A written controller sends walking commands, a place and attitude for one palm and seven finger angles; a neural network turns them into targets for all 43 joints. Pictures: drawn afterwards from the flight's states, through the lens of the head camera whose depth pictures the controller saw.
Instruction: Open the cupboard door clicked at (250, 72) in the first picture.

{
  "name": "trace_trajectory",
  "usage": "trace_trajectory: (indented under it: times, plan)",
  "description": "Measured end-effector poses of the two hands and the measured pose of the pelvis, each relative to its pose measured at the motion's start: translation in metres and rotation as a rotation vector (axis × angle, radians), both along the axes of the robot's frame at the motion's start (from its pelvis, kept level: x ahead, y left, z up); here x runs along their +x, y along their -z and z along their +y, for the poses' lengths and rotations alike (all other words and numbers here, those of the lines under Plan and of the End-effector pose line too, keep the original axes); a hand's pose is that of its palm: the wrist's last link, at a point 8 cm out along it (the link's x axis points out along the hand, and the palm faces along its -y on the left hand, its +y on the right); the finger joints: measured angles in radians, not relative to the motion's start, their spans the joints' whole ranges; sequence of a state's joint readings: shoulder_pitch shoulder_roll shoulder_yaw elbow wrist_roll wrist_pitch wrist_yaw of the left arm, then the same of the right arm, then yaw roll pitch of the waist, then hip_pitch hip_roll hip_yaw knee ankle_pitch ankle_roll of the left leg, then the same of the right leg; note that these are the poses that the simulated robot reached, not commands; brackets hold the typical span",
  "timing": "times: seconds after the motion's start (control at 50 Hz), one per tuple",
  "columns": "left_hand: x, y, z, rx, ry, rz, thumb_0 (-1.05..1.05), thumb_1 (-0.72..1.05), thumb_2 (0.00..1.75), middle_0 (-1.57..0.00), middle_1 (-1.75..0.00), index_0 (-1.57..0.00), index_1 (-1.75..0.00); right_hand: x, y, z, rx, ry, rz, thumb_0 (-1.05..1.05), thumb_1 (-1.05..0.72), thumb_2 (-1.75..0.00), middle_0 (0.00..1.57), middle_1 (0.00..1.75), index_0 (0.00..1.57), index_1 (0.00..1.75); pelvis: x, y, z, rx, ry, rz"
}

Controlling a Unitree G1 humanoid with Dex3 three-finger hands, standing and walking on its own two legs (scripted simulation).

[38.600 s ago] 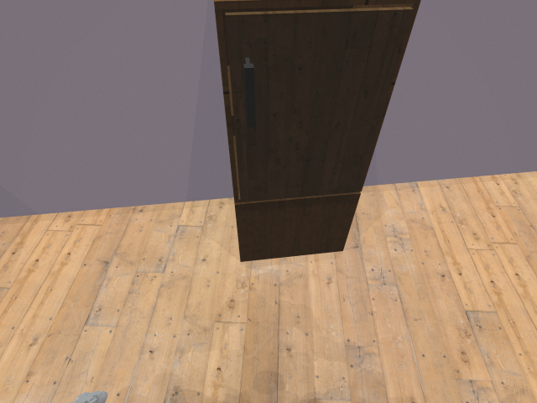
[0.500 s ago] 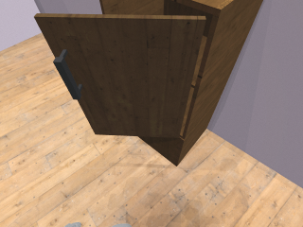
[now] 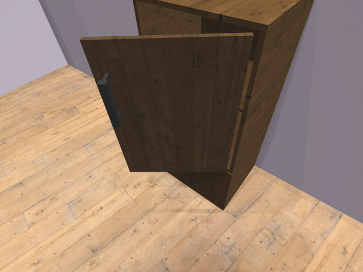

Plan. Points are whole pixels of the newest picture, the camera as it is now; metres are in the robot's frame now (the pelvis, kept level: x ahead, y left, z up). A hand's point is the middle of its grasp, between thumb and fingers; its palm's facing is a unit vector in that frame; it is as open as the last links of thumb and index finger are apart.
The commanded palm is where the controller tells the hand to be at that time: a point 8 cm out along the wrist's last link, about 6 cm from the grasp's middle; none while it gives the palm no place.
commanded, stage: come to a stop and stand still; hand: left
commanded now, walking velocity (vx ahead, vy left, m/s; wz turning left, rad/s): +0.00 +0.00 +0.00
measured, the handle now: (111, 100) +0.55 +0.24 +0.08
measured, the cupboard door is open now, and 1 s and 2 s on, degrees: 37 37 37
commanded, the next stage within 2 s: look again from close up in 0.18 s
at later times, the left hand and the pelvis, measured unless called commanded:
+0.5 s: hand out of the picture +0.00 +0.16 -0.16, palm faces +0.01 -0.98 -0.19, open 7.3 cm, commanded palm none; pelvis +0.00 -0.01 +0.01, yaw +1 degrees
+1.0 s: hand (107, 265) +0.15 +0.18 -0.05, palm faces +0.29 -0.94 -0.17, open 7.4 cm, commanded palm +0.11 +0.21 -0.05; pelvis +0.01 -0.02 +0.00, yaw +4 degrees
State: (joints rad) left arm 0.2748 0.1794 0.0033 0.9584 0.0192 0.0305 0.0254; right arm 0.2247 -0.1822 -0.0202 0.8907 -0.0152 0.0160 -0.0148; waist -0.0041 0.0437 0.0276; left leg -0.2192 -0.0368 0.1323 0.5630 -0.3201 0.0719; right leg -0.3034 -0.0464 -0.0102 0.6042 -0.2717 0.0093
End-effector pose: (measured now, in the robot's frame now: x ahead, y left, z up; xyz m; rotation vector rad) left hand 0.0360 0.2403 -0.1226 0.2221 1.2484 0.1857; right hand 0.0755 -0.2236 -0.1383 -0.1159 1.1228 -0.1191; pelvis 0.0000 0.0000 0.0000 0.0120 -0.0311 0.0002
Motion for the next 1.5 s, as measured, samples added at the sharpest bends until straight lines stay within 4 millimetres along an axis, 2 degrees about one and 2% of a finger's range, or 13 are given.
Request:
trace_trajectory:
  times: [0.24,0.4,0.58,0.86,0.9,0.96,1.04,1.1,1.18,1.24,1.3,1.38,1.5]
  plan:
    - [-0.036,0.000,-0.007,-0.037,-0.017,0.063,0.00,0.91,0.90,-0.20,-0.30,-0.20,-0.30,-0.064,-0.004,-0.008,-0.027,-0.002,0.165,0.00,-0.92,-0.90,0.20,0.30,0.20,0.30,-0.007,-0.010,0.001,0.001,-0.006,0.004]
    - [-0.043,0.006,-0.026,-0.076,-0.015,0.104,0.00,0.91,0.90,-0.20,-0.30,-0.20,-0.30,-0.089,-0.004,-0.007,-0.015,0.020,0.246,0.00,-0.91,-0.90,0.20,0.30,0.20,0.30,-0.005,-0.012,-0.005,0.000,-0.008,0.004]
    - [-0.043,0.007,-0.037,-0.085,-0.027,0.128,0.01,0.92,0.90,-0.20,-0.30,-0.20,-0.30,-0.092,-0.003,-0.002,0.008,0.024,0.282,0.00,-0.91,-0.90,0.20,0.30,0.20,0.30,0.001,-0.013,-0.013,-0.002,-0.012,0.007]
    - [-0.037,0.009,-0.048,-0.085,-0.044,0.127,0.01,0.92,0.90,-0.20,-0.30,-0.20,-0.30,-0.070,-0.002,-0.008,0.006,0.010,0.269,0.01,-0.92,-0.90,0.20,0.30,0.20,0.30,0.011,-0.013,-0.022,-0.010,-0.018,0.007]
    - [-0.016,-0.008,-0.036,-0.060,-0.131,-0.010,0.03,0.95,0.90,-0.21,-0.30,-0.21,-0.30,-0.060,-0.007,-0.017,-0.027,0.009,0.184,0.01,-0.93,-0.90,0.21,0.30,0.20,0.30,0.011,-0.011,-0.023,-0.009,-0.023,0.005]
    - [0.043,-0.059,-0.021,0.005,-0.150,-0.407,0.04,0.94,0.89,-0.21,-0.32,-0.21,-0.31,-0.025,-0.017,-0.032,-0.071,0.006,-0.041,0.02,-0.93,-0.90,0.21,0.30,0.20,0.30,0.012,-0.007,-0.023,-0.006,-0.052,0.016]
    - [0.120,-0.122,-0.024,-0.023,-0.068,-0.902,0.03,0.88,0.87,-0.20,-0.35,-0.20,-0.35,0.036,-0.033,-0.051,-0.115,-0.049,-0.314,0.02,-0.92,-0.90,0.21,0.30,0.20,0.30,0.008,0.004,-0.024,-0.009,-0.076,0.069]
    - [0.150,-0.141,-0.036,-0.116,0.035,-1.188,0.02,0.81,0.84,-0.21,-0.38,-0.21,-0.38,0.083,-0.049,-0.061,-0.138,-0.090,-0.484,0.02,-0.92,-0.90,0.20,0.30,0.20,0.30,0.005,0.020,-0.029,-0.004,-0.060,0.134]
    - [0.145,-0.123,-0.048,-0.201,0.195,-1.282,0.01,0.72,0.81,-0.21,-0.43,-0.21,-0.43,0.135,-0.067,-0.066,-0.155,-0.150,-0.648,0.01,-0.91,-0.90,0.20,0.30,0.20,0.30,0.004,0.043,-0.037,-0.002,-0.049,0.187]
    - [0.122,-0.098,-0.043,-0.220,0.155,-1.190,0.01,0.64,0.78,-0.22,-0.48,-0.22,-0.47,0.164,-0.073,-0.061,-0.158,-0.183,-0.708,0.01,-0.91,-0.90,0.20,0.30,0.20,0.30,0.006,0.055,-0.041,-0.006,-0.054,0.208]
    - [0.098,-0.091,-0.030,-0.160,0.065,-1.133,0.01,0.57,0.75,-0.23,-0.52,-0.23,-0.52,0.180,-0.070,-0.049,-0.142,-0.216,-0.719,0.01,-0.91,-0.90,0.20,0.30,0.20,0.30,0.008,0.060,-0.044,-0.024,-0.071,0.215]
    - [0.089,-0.111,-0.019,-0.071,0.069,-1.202,0.01,0.47,0.71,-0.23,-0.58,-0.24,-0.58,0.181,-0.050,-0.027,-0.099,-0.275,-0.668,0.01,-0.91,-0.90,0.20,0.30,0.20,0.30,0.007,0.063,-0.047,-0.051,-0.098,0.224]
    - [0.125,-0.128,-0.015,-0.127,0.201,-1.233,0.01,0.33,0.65,-0.24,-0.67,-0.24,-0.67,0.145,-0.012,-0.007,-0.014,-0.257,-0.520,0.01,-0.91,-0.90,0.21,0.30,0.20,0.30,0.002,0.062,-0.047,-0.066,-0.106,0.230]
